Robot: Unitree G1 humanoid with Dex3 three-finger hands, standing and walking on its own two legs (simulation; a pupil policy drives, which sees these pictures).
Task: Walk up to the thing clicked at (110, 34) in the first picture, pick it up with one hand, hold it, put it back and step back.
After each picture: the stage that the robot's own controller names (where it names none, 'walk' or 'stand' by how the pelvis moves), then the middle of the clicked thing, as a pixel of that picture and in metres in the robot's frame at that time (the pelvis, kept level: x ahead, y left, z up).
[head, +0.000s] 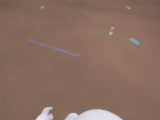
stand; (111, 32) +2.16 -0.45 -0.66
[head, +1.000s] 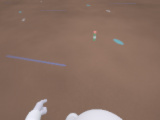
walk; (94, 36) +2.05 +0.04 -0.63
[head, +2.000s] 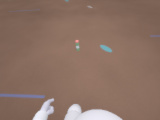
walk; (77, 45) +1.41 +0.38 -0.65
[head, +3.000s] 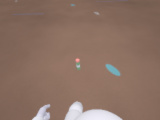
walk; (78, 64) +0.92 +0.29 -0.65
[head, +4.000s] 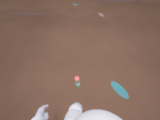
walk; (77, 82) +0.55 +0.23 -0.63
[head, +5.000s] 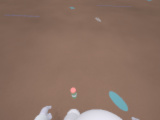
stand; (73, 93) +0.41 +0.21 -0.64
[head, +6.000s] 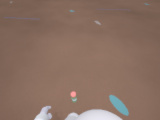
stand; (73, 97) +0.38 +0.20 -0.65
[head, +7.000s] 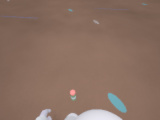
stand; (73, 95) +0.40 +0.20 -0.66
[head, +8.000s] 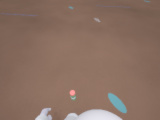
stand; (73, 95) +0.38 +0.20 -0.66
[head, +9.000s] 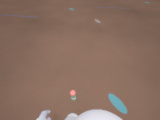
stand; (73, 95) +0.39 +0.20 -0.66
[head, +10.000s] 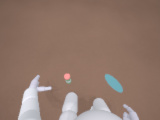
go down; (68, 79) +0.42 +0.22 -0.54
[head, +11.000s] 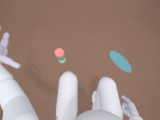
go down; (61, 57) +0.45 +0.27 -0.27
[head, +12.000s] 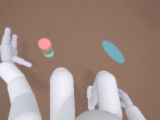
close in; (47, 50) +0.44 +0.30 -0.20
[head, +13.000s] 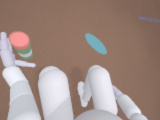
close; (24, 48) +0.42 +0.33 -0.15
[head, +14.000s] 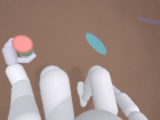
lift; (25, 50) +0.40 +0.33 -0.15
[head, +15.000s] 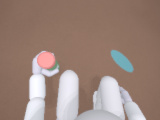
lift; (51, 64) +0.32 +0.28 -0.02
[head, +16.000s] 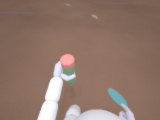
hold; (69, 71) +0.32 +0.15 +0.08
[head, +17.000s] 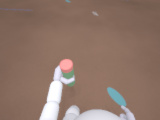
hold; (68, 74) +0.31 +0.16 +0.03
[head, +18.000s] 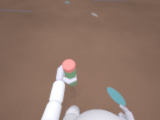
crouch; (70, 74) +0.32 +0.15 +0.03
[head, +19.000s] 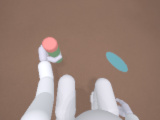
crouch; (54, 52) +0.44 +0.24 -0.05
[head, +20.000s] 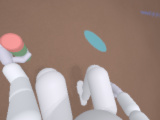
lower; (20, 51) +0.41 +0.33 -0.16
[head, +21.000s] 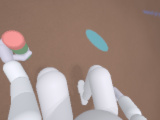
lower; (20, 48) +0.41 +0.34 -0.16
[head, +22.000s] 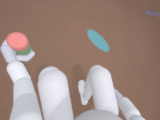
lower; (24, 49) +0.40 +0.33 -0.16
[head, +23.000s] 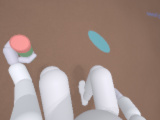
lower; (25, 51) +0.39 +0.33 -0.16
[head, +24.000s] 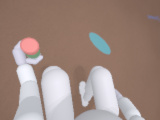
loosen; (33, 53) +0.39 +0.30 -0.16
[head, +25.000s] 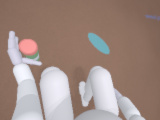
withdraw; (31, 53) +0.39 +0.30 -0.16
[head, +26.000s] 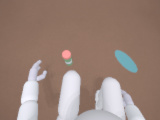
walk; (68, 59) +0.44 +0.24 -0.28
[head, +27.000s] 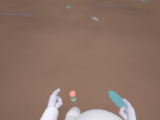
stand; (73, 96) +0.36 +0.18 -0.59
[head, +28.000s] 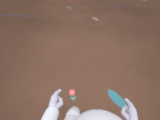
stand; (72, 95) +0.38 +0.20 -0.60
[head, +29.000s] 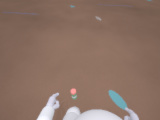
stand; (73, 94) +0.38 +0.20 -0.61
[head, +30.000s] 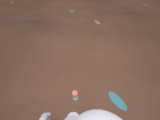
walk; (75, 96) +0.40 +0.18 -0.65
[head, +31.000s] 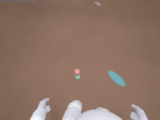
walk; (77, 74) +0.58 +0.19 -0.63
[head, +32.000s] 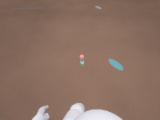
walk; (82, 60) +0.94 +0.22 -0.64
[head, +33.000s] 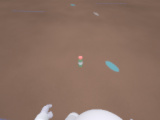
stand; (80, 61) +1.01 +0.22 -0.65
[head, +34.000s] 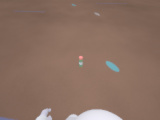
stand; (80, 61) +1.02 +0.21 -0.66
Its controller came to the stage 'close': yes
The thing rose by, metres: 0.67
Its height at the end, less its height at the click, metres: +0.00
